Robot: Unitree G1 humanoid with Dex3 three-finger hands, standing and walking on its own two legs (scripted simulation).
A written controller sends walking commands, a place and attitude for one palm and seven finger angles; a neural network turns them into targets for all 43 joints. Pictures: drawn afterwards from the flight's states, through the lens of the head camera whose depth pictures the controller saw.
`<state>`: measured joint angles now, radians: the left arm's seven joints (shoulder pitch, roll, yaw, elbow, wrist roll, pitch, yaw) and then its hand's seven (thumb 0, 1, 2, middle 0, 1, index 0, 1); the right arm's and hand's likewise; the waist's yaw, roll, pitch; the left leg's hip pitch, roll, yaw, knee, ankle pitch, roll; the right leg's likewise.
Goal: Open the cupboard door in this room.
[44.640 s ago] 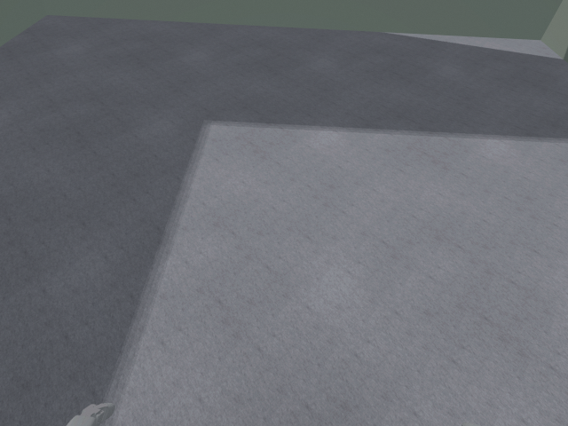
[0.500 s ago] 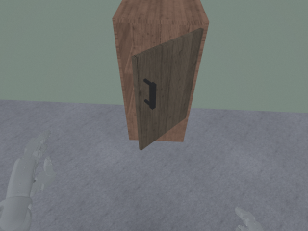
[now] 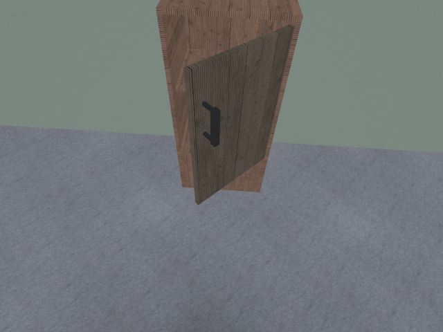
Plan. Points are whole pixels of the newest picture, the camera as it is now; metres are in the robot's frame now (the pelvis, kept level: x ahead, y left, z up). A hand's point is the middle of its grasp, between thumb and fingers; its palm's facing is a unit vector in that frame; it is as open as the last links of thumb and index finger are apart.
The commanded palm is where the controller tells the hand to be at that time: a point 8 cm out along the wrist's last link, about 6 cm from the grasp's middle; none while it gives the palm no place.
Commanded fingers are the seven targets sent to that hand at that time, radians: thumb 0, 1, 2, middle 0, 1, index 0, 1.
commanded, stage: let the arm hang, fingers relaxed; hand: left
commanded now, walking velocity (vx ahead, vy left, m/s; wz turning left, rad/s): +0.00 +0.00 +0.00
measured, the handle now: (210, 124) +0.64 +0.08 -0.03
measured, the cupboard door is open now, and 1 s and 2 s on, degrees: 45 45 45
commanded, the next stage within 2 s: look to check the result in 0.52 s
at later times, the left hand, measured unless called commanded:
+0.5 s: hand out of the picture +0.11 +0.21 -0.16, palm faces -0.03 -0.96 -0.28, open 7.4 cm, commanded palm none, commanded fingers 0.00 0.90 0.90 -0.20 -0.30 -0.20 -0.30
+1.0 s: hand out of the picture +0.10 +0.21 -0.16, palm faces -0.01 -0.95 -0.30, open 7.4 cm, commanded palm none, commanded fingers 0.00 0.90 0.90 -0.20 -0.30 -0.20 -0.30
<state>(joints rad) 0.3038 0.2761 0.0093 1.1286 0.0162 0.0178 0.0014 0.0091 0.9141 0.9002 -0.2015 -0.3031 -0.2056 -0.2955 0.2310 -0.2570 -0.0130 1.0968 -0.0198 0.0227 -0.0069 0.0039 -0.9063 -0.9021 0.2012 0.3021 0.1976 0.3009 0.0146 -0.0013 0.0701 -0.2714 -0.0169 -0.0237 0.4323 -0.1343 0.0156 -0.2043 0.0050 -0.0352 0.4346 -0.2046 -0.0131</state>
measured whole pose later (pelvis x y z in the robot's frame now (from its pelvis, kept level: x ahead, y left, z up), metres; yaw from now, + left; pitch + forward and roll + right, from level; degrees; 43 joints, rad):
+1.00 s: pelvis +0.05 -0.01 +0.01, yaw -1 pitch -1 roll +0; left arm 0.15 0.28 0.01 1.14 0.01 -0.01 0.01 0.00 0.91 0.90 -0.20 -0.30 -0.20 -0.30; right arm 0.11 -0.27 0.00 1.14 -0.02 0.00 -0.01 0.00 -0.91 -0.90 0.20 0.30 0.20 0.30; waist 0.01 0.01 0.06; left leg -0.14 -0.01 -0.01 0.32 -0.16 0.00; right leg -0.08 0.01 -0.02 0.32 -0.23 -0.02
